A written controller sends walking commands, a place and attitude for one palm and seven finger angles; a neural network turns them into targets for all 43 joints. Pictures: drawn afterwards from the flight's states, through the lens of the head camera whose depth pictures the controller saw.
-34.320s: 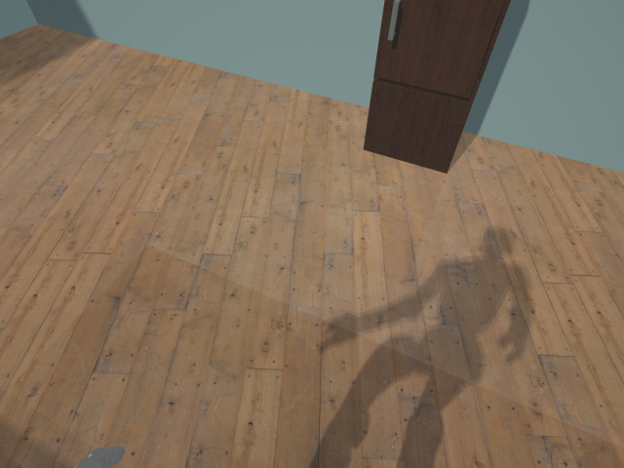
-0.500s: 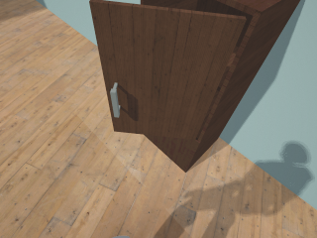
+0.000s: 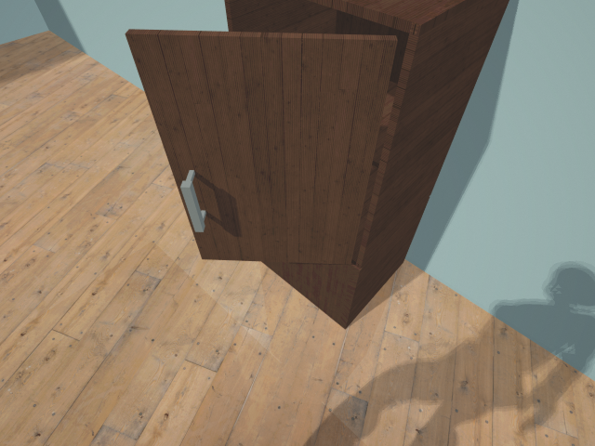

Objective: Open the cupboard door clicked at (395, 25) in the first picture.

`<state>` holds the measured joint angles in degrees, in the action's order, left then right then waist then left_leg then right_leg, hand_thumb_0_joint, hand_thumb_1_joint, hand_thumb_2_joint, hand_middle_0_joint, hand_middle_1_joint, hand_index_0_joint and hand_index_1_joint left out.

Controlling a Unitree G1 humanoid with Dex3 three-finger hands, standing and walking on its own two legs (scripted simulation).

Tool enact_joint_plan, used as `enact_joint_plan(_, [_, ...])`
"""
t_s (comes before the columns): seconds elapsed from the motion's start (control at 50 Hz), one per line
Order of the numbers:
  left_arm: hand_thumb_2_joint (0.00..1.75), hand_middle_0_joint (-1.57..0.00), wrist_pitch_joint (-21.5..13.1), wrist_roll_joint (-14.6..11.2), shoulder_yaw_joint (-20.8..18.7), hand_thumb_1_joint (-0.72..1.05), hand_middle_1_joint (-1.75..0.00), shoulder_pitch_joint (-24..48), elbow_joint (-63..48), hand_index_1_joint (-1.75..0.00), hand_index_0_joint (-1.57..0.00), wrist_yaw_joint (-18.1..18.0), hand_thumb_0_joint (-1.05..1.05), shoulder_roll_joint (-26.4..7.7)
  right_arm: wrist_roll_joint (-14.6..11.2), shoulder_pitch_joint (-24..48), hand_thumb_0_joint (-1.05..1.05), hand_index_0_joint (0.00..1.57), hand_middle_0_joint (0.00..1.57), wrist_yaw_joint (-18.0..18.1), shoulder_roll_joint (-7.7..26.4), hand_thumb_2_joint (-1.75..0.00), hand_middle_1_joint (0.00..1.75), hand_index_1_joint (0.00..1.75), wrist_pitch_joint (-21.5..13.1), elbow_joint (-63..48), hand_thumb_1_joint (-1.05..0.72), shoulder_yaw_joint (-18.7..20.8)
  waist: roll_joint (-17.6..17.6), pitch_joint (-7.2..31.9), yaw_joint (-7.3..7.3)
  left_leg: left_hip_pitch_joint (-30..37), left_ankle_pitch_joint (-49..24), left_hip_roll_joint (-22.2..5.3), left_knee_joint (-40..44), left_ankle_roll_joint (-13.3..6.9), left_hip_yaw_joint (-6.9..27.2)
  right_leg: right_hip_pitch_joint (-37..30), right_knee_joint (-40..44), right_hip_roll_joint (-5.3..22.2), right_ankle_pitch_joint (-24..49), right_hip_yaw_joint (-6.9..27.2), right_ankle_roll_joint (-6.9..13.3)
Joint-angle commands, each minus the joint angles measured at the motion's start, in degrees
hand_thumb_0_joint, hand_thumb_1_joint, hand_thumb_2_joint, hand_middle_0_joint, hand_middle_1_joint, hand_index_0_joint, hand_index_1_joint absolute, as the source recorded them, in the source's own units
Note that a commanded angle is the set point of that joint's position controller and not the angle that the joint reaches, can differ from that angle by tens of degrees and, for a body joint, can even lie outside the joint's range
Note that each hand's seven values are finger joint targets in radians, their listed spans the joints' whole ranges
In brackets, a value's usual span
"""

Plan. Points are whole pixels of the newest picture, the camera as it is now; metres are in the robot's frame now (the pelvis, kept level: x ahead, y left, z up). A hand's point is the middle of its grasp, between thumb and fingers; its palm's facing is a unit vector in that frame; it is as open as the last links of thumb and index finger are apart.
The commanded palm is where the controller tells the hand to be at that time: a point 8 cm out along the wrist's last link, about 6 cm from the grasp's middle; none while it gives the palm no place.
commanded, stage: come to a stop and stand still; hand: left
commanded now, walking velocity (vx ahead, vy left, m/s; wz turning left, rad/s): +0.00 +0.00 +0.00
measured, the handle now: (195, 201) +0.60 +0.25 -0.09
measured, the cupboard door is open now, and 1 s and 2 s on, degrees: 40 40 40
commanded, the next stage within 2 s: look again from close up in 0.78 s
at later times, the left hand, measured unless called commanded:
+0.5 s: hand out of the picture +0.04 +0.15 -0.18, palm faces +0.05 -0.98 -0.18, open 7.4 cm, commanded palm none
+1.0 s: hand out of the picture +0.06 +0.19 -0.17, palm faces +0.02 -0.97 -0.25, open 7.4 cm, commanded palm none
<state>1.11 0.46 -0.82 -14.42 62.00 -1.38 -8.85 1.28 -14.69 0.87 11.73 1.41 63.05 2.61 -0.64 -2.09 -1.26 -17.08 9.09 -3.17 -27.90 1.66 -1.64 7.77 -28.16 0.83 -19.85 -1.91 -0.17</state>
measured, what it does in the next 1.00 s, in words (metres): stands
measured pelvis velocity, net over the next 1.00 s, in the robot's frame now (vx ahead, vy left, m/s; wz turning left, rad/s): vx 0.04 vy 0.00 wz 0.00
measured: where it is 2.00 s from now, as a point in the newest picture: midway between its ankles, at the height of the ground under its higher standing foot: outside the picture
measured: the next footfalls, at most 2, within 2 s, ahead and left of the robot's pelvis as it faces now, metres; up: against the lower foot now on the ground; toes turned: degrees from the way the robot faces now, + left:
none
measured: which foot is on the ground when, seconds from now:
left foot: down 0.00-1.00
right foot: down 0.00-1.00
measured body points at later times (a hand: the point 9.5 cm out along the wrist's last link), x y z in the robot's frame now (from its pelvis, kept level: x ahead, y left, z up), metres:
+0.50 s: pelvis +0.04 -0.02 +0.00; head +0.06 -0.01 +0.45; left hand +0.03 +0.20 -0.16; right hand +0.03 -0.24 -0.16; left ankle +0.05 +0.14 -0.74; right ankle -0.05 -0.12 -0.74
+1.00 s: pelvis +0.04 +0.00 +0.00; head +0.07 +0.00 +0.45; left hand +0.06 +0.24 -0.15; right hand +0.08 -0.24 -0.16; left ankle +0.05 +0.14 -0.73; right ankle -0.05 -0.12 -0.73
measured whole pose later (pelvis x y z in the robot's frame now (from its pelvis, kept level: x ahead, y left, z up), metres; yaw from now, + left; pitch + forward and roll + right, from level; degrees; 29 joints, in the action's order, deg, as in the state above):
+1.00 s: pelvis +0.04 +0.00 +0.00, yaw +0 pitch +0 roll +0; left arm -1.2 1.1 -1.0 -16.6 58.1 -2.7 -10.4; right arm 1.5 -12.7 1.4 11.3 -1.1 58.3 2.1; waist -0.7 -3.0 0.1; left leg -17.2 15.5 -3.2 -33.3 1.2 -2.0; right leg 5.5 -28.3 1.0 -22.9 -1.7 -0.4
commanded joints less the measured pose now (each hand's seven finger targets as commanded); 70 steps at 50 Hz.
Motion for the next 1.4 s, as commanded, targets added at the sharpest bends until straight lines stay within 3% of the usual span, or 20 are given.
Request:
enact_joint_plan(0.0, [0.9,-0.2,-1.0,-0.2,-1.1,0.9,-0.3,-0.7,-1.3,-0.3,-0.2,-0.3,0.0,-6.9,-0.2,-2.4,0.0,0.2,0.2,0.7,3.2,-0.9,0.3,0.3,-0.9,-0.2,-0.9,-0.1,0.8,-5.4,0.06,4.9,-1.4,-1.9,3.4,-0.8,2.6,10.0,11.1,5.5,0.0,5.2,2.5])
enact_joint_plan(0.12, [0.9,-0.2,-1.3,-0.5,-1.1,0.9,-0.3,-2.5,0.3,-0.3,-0.2,-0.3,0.0,-6.4,-0.2,-4.7,0.0,0.2,0.2,1.1,2.4,-0.9,0.3,0.3,-1.3,1.5,-0.9,-0.6,1.1,-2.9,0.5,5.7,-4.2,-2.1,3.8,-0.8,2.4,5.3,11.0,5.4,4.9,4.6,2.7])
enact_joint_plan(0.24, [0.9,-0.2,-1.6,-0.4,-1.3,0.9,-0.3,-4.1,0.8,-0.3,-0.2,-0.7,0.0,-5.6,-0.4,-5.8,0.0,0.2,0.2,1.6,1.9,-0.9,0.3,0.3,-1.8,2.2,-0.9,-0.5,2.2,0.2,0.84,7.2,-9.9,-2.7,2.7,-1.0,2.0,0.9,8.7,5.5,16.7,3.0,2.4])
enact_joint_plan(0.5, [0.9,-0.2,-1.7,0.0,-1.3,0.9,-0.3,-6.1,1.2,-0.3,-0.2,-1.0,0.0,-5.1,-0.6,-3.3,0.0,0.2,0.2,2.2,1.9,-0.9,0.3,0.3,-1.9,1.8,-0.9,-0.5,2.7,0.0,0.81,9.9,-16.5,-2.8,0.9,-1.2,0.7,-0.7,7.0,5.7,29.9,2.4,1.6])
enact_joint_plan(0.68, [0.9,-0.2,-1.8,0.1,-1.2,0.9,-0.3,-5.9,1.0,-0.3,-0.2,-1.0,0.0,-5.7,-0.5,-1.5,0.0,0.2,0.2,2.1,3.1,-0.9,0.3,0.3,-1.9,0.9,-0.9,-0.5,1.9,0.2,0.72,11.0,-18.2,-2.6,1.0,-1.2,0.7,-1.7,7.6,5.6,31.0,2.1,1.2])
enact_joint_plan(0.84, [0.9,-0.2,-1.7,-0.1,-1.0,0.9,-0.3,-5.2,0.9,-0.3,-0.2,-0.9,0.0,-6.4,-0.5,-1.0,0.0,0.2,0.2,2.0,3.9,-0.9,0.3,0.3,-1.9,0.6,-0.9,-0.6,1.8,-0.5,0.98,10.9,-16.7,-2.7,2.3,-1.3,1.3,-1.7,8.8,5.5,26.1,1.9,1.1])
enact_joint_plan(0.86, [0.9,-0.2,-3.0,1.6,-0.9,0.9,-0.3,-6.5,-4.4,-0.3,-0.2,-1.7,0.0,-16.8,-0.1,2.2,0.0,0.2,0.2,0.9,9.8,-0.9,0.3,0.3,-2.8,-7.0,-0.9,-0.5,-4.6,-6.5,1.04,8.1,-15.8,-1.4,-1.0,-2.4,2.7,3.7,7.4,5.7,31.5,2.5,1.0])
enact_joint_plan(0.88, [0.9,-0.2,-3.3,1.3,-2.4,0.9,-0.3,-5.3,-5.1,-0.3,-0.2,-2.0,0.0,-13.2,0.2,2.1,0.0,0.2,0.2,1.1,9.0,-0.9,0.3,0.3,-3.9,-8.0,-0.9,1.4,-6.8,0.1,0.71,7.3,-18.7,-1.9,-4.8,-2.8,0.9,2.6,1.9,6.5,32.1,3.9,1.6])
enact_joint_plan(0.9, [0.9,-0.2,-3.7,0.9,-2.3,0.9,-0.3,-5.7,-6.2,-0.3,-0.2,-2.0,0.0,-13.1,0.2,1.4,0.0,0.2,0.2,1.3,7.9,-0.9,0.3,0.3,-4.0,-8.5,-0.9,1.2,-4.8,5.6,0.93,7.7,-21.9,-2.0,-7.0,-3.6,1.4,0.4,-0.2,6.4,38.5,3.8,2.2])
enact_joint_plan(0.92, [0.9,-0.2,-3.9,1.0,-2.5,0.9,-0.3,-7.0,-6.6,-0.3,-0.2,-2.0,0.0,-11.9,-0.1,0.5,0.0,0.2,0.2,1.5,6.6,-0.9,0.3,0.3,-4.1,-9.4,-0.9,1.1,0.3,8.8,1.32,6.4,-23.9,-1.9,-8.5,-3.7,1.3,-1.9,-1.4,6.5,44.8,3.7,2.6])
enact_joint_plan(0.96, [0.9,-0.2,-3.6,0.9,-2.3,0.9,-0.3,-9.5,-7.4,-0.3,-0.2,-2.0,0.0,-11.4,0.0,0.8,0.0,0.2,0.2,1.2,5.5,-0.9,0.3,0.3,-3.9,-11.0,-0.9,0.7,9.6,9.1,2.45,1.3,-17.8,0.2,-9.1,-3.7,-0.7,-6.8,-3.3,7.2,57.5,4.2,2.7])
enact_joint_plan(1.0, [0.9,-0.2,-2.7,1.0,-2.7,0.9,-0.3,-8.6,-9.1,-0.3,-0.2,-1.9,0.0,-12.3,-0.2,3.2,0.0,0.2,0.2,1.1,5.7,-0.9,0.3,0.3,-3.1,-12.6,-0.9,1.1,11.2,5.0,2.58,-2.7,-4.4,1.6,-7.9,-3.8,-1.3,-6.2,-3.5,8.0,55.2,4.8,3.5])
enact_joint_plan(1.02, [0.9,-0.2,-2.3,1.2,-2.7,0.9,-0.3,-7.6,-10.3,-0.3,-0.2,-1.8,0.0,-12.8,-0.2,2.8,0.0,0.2,0.2,1.2,6.3,-0.9,0.3,0.3,-2.9,-13.0,-0.9,1.3,9.8,4.5,1.96,-1.2,-5.7,1.4,-6.2,-4.1,-1.3,-4.6,-4.1,7.7,50.5,4.7,3.8])
enact_joint_plan(1.08, [0.9,-0.2,-1.7,0.9,-2.4,0.9,-0.3,-6.8,-12.3,-0.3,-0.2,-1.5,0.0,-12.2,-0.1,0.6,0.0,0.2,0.2,1.0,8.4,-0.9,0.3,0.3,-2.7,-11.8,-0.9,1.7,1.1,6.6,1.38,9.5,-26.2,-2.6,-6.4,-5.5,1.4,3.2,-4.3,4.3,31.4,2.4,1.9])
enact_joint_plan(1.1, [0.9,-0.2,-1.5,0.9,-2.4,0.9,-0.3,-6.1,-12.6,-0.3,-0.2,-1.4,0.0,-12.7,-0.2,1.3,0.0,0.2,0.2,1.0,9.6,-0.9,0.3,0.3,-2.5,-12.0,-0.9,1.9,-1.8,5.9,1.37,9.8,-26.1,-3.7,-6.0,-5.8,2.8,5.0,-3.0,3.7,23.2,2.2,1.6])
enact_joint_plan(1.14, [0.9,-0.2,-1.2,0.9,-2.4,0.9,-0.3,-4.3,-12.9,-0.3,-0.2,-1.1,0.0,-13.7,-0.2,3.7,0.0,0.2,0.2,0.7,10.9,-0.9,0.3,0.3,-2.3,-12.6,-0.9,2.0,-0.9,2.8,1.55,5.6,-17.3,-4.2,-3.0,-5.9,4.6,5.6,-0.5,2.9,12.7,2.2,1.4])
enact_joint_plan(1.16, [0.9,-0.2,-1.1,0.9,-1.9,0.9,-0.3,-4.4,-12.6,-0.3,-0.2,-0.9,0.0,-12.8,-0.1,4.2,0.0,0.2,0.2,0.4,10.2,-0.9,0.3,0.3,-2.3,-12.6,-0.9,1.6,-0.4,2.2,1.83,4.7,-13.4,-3.9,-2.0,-5.8,4.5,5.3,0.6,2.8,10.3,2.7,1.4])
enact_joint_plan(1.24, [0.9,-0.2,-1.1,1.0,-1.9,0.9,-0.3,-1.9,-12.0,-0.3,-0.2,-0.2,0.0,-14.9,0.0,6.0,0.0,0.2,0.2,-0.1,11.8,-0.9,0.3,0.3,-2.1,-12.8,-0.9,1.5,-1.3,-2.0,1.34,-0.4,8.8,-2.9,5.0,-4.8,6.3,7.3,3.8,2.9,-1.0,3.6,1.7])
enact_joint_plan(1.3, [0.9,-0.2,-1.2,1.1,-1.7,0.9,-0.3,-2.5,-10.8,-0.3,-0.2,0.1,0.0,-14.9,0.1,5.7,0.0,0.2,0.2,-0.4,12.1,-0.9,0.3,0.3,-2.1,-12.4,-0.9,1.4,-2.7,-1.0,1.47,-1.1,16.0,-2.9,8.3,-4.5,7.4,6.6,4.6,3.0,-2.9,3.0,1.5])
enact_joint_plan(1.38, [0.9,-0.2,-1.3,1.2,-1.6,0.9,-0.3,-3.7,-9.2,-0.3,-0.2,0.3,0.0,-14.8,0.0,5.2,0.0,0.2,0.2,-0.5,12.7,-0.9,0.3,0.3,-2.1,-11.5,-0.9,1.5,-2.0,-0.7,1.74,-1.3,18.9,-3.3,10.8,-4.4,8.4,6.4,5.5,3.3,-3.3,2.8,1.3])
